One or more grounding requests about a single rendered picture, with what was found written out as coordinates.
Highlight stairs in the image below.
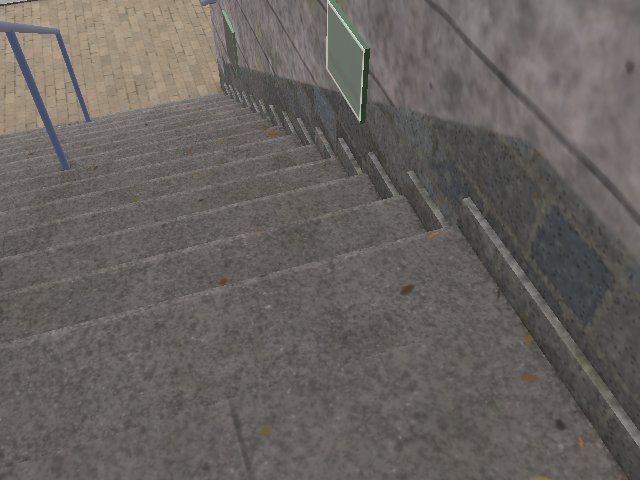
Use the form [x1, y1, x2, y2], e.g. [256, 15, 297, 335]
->
[0, 92, 427, 344]

